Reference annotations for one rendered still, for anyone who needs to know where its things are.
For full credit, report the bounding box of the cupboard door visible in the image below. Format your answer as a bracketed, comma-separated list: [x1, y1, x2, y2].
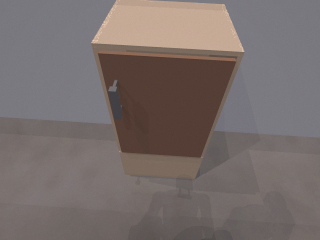
[98, 50, 237, 158]

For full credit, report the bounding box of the handle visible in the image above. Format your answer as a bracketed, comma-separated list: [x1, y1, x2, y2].
[108, 80, 123, 120]

